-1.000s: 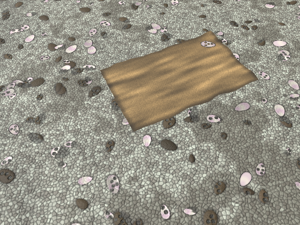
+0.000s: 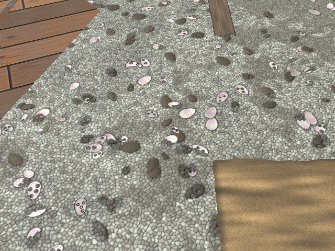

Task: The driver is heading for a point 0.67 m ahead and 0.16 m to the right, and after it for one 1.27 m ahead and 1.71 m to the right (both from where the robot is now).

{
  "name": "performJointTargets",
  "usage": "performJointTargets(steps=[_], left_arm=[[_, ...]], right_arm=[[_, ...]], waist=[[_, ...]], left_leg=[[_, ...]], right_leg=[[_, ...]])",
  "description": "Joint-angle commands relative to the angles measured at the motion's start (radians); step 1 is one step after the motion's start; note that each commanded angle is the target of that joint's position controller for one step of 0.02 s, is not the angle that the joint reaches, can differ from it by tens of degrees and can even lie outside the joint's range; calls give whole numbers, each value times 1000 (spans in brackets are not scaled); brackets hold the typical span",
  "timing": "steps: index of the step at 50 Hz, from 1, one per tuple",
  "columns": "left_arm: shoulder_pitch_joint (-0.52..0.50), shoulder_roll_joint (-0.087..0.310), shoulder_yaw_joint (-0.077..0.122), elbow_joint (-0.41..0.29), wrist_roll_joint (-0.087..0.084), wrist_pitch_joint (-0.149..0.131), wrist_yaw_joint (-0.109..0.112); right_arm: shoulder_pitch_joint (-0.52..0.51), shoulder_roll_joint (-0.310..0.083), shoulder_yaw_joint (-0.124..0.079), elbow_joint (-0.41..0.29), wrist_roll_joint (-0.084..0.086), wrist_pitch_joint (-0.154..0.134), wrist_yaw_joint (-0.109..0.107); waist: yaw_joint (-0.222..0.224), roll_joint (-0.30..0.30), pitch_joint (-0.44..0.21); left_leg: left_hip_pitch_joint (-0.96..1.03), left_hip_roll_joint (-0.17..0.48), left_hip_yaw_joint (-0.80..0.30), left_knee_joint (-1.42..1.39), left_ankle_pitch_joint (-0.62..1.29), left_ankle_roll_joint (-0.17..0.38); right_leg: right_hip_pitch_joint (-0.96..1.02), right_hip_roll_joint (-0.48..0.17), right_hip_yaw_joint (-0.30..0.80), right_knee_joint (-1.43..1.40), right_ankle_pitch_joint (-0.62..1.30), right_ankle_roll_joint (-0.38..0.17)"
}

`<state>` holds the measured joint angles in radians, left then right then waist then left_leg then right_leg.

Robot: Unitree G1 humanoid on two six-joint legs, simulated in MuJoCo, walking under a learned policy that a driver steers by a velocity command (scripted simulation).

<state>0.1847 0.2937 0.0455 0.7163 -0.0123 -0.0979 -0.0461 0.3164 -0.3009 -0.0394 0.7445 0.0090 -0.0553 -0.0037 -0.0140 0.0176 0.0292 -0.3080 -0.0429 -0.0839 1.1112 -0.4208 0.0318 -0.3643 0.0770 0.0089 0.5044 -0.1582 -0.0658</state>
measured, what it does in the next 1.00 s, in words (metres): walks ahead, turning right: left foot, then right foot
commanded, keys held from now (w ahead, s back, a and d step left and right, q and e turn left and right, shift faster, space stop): w+e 0.54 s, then e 0.46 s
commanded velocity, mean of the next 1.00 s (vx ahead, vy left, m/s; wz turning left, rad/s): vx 0.37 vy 0.00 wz -0.51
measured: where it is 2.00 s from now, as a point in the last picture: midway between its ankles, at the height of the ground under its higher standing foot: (208, 236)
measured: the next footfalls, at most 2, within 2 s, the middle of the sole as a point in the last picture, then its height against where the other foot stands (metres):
left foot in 0.38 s outside the picture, level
right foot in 0.84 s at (230, 241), level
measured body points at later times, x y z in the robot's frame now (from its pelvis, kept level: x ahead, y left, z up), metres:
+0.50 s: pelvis +0.27 +0.02 +0.00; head +0.30 +0.02 +0.45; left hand +0.40 +0.28 -0.12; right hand +0.39 -0.28 -0.07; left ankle +0.35 +0.11 -0.73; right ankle +0.14 -0.08 -0.65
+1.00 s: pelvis +0.44 -0.07 +0.00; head +0.48 -0.12 +0.44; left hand +0.74 +0.06 -0.08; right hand +0.40 -0.39 -0.12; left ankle +0.48 +0.08 -0.65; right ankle +0.48 -0.19 -0.73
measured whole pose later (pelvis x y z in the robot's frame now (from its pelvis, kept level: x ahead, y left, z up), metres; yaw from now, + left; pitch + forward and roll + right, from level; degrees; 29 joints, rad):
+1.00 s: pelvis +0.44 -0.07 +0.00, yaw -34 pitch +2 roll +1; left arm 0.15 0.31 0.06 0.57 0.00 0.01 -0.02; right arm 0.12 -0.32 -0.05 0.75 0.00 -0.02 -0.01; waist 0.00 0.01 0.09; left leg -0.49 0.01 -0.04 1.16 -0.47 -0.05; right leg -0.45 0.08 0.04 0.50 -0.09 -0.07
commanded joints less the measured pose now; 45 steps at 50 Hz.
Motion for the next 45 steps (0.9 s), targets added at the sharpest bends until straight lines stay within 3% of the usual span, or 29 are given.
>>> performJointTargets(steps=[1, 4, 7, 10, 13, 15, 17, 18, 19, 20, 21, 22, 23, 24, 25, 27, 30, 32, 35, 38, 40, 41, 42, 43, 44, 45], left_arm=[[81, 119, 29, -47, 11, 4, 10], [89, 121, 30, -43, 2, 7, 24], [125, 157, 43, -24, -6, 15, 44], [172, 166, 47, -4, -13, 30, 58], [224, 163, 49, 14, -19, 45, 65], [229, 160, 50, 17, -20, 54, 69], [207, 163, 56, 13, -18, 61, 71], [188, 147, 51, 6, -16, 63, 69], [172, 106, 36, -10, -7, 60, 64], [241, 41, 16, -32, -8, 53, 63], [312, 48, 7, -50, -22, 48, 65], [266, 138, 30, -33, -31, 51, 65], [184, 158, 37, -43, -24, 57, 64], [145, 144, 38, -54, -14, 59, 62], [127, 132, 43, -60, -8, 63, 59], [130, 90, 36, -68, -16, 73, 49], [80, 65, 31, -106, -3, 81, 47], [61, 53, 24, -116, 2, 77, 38], [-18, 44, 20, -139, 1, 70, 13], [-58, 77, 35, -175, 1, 77, -9], [-14, 116, 55, -180, 8, 83, -13], [72, 145, 74, -161, 10, 84, -9], [167, 201, 98, -140, 11, 85, 10], [170, 305, 111, -162, 12, 94, 36], [137, 294, 96, -214, 28, 85, 32], [103, 222, 81, -224, 20, 83, 23]], right_arm=[[-91, -124, -34, -120, -20, -48, 3], [-78, -88, -27, -118, -29, -44, 3], [-182, -59, -15, -144, -28, -41, -1], [-285, -42, -8, -161, -19, -51, 8], [-359, -53, -12, -177, -7, -62, 19], [-369, -73, -21, -181, -3, -69, 23], [-319, -99, -35, -169, 1, -76, 21], [-239, -119, -48, -148, -1, -79, 15], [-116, -156, -63, -131, -15, -81, 7], [18, -233, -84, -117, -30, -74, -2], [60, -215, -83, -87, -12, -58, 8], [9, -135, -64, -98, -3, -53, 9], [-33, -100, -53, -102, -5, -47, 7], [-73, -81, -45, -94, -11, -45, 9], [-98, -61, -39, -86, -17, -47, 8], [-116, -62, -41, -71, -19, -54, 9], [-142, -101, -54, -48, -18, -59, 6], [-161, -125, -60, -38, -15, -48, -1], [-143, -147, -62, -16, -5, -27, -13], [-126, -179, -71, 3, 18, -12, -17], [-138, -200, -80, 0, 35, -2, -21], [-145, -190, -78, -2, 40, 3, -23], [-102, -158, -66, -1, 24, 2, -20], [-9, -63, -34, -28, -46, 0, -9], [29, -94, -22, -34, -39, -3, 5], [-59, -170, -42, -32, -8, 3, 10]], waist=[[36, -50, -29], [15, -104, -47], [41, -90, -20], [78, -98, -14], [98, -100, -13], [87, -112, -13], [48, -140, -21], [2, -137, -57], [-59, -103, -166], [-75, 80, -323], [-48, 303, -372], [-56, 171, -225], [-59, 94, -114], [-40, 55, -44], [-21, 68, -14], [1, 101, 1], [19, 71, 23], [17, 65, -3], [-15, 57, -26], [-12, 62, -39], [25, 70, -70], [74, 46, -109], [112, -34, -167], [36, -308, -255], [41, -294, -461], [90, -132, -420]], left_leg=[[-375, 113, -30, 0, 104, -11], [-320, 110, 3, -128, 131, -54], [-306, 91, 17, -321, 269, -90], [-227, 53, 19, -497, 439, -102], [-172, 24, 6, -582, 479, -95], [-143, 19, -13, -633, 436, -79], [-63, 23, -11, -666, 371, -48], [59, 30, 4, -712, 379, -19], [277, 120, -59, -689, 362, 33], [627, 330, -342, -681, 264, 144], [710, 470, -669, -772, 47, 230], [586, 441, -613, -808, -74, 200], [463, 395, -464, -824, -10, 166], [354, 352, -358, -855, 100, 154], [285, 320, -277, -881, 182, 145], [203, 287, -164, -930, 269, 145], [168, 290, -18, -926, 666, 172], [168, 265, 86, -905, 789, 159], [184, 246, 172, -877, 805, 130], [258, 283, 182, -803, 806, 108], [282, 289, 194, -675, 910, 85], [260, 259, 220, -533, 913, 59], [159, 193, 246, -321, 769, 7], [-166, 70, 259, 29, -63, -68], [-320, -31, 49, 274, -319, -91], [-357, 27, -27, 284, -214, -78]], right_leg=[[322, -281, 462, -276, -9, -184], [261, -237, 373, -299, 151, -198], [205, -207, 312, -309, 200, -186], [163, -175, 286, -289, 176, -149], [185, -189, 335, -247, 139, -135], [232, -206, 391, -205, 113, -121], [251, -217, 430, -149, 149, -104], [232, -185, 413, -78, 200, -81], [159, -137, 365, 105, 186, -51], [-102, -15, 235, 419, -66, 14], [-322, -2, 173, 631, -445, 36], [-397, -71, 184, 723, -385, 46], [-401, -103, 149, 739, -302, 55], [-382, -130, 131, 710, -242, 63], [-357, -158, 127, 676, -201, 66], [-310, -184, 102, 650, -157, 73], [-313, -182, 76, 538, -99, 107], [-261, -176, 41, 410, 17, 112], [-170, -146, -7, 221, 181, 92], [-140, -129, -18, 130, 133, 53], [-61, -89, -47, 83, 52, 14], [56, -55, -62, 12, 98, -14], [240, -58, -17, -51, 310, -58], [526, -326, 334, 41, 832, -189], [647, -490, 689, -44, 678, -379], [580, -425, 587, -93, 519, -330]])
Keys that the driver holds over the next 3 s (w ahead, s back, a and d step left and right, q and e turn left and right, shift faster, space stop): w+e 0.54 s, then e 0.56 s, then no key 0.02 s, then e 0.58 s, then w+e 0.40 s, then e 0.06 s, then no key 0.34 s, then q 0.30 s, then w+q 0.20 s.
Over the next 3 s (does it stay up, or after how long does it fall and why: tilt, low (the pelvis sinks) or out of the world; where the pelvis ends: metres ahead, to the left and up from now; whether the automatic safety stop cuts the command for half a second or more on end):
stays up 0.60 -0.27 -0.01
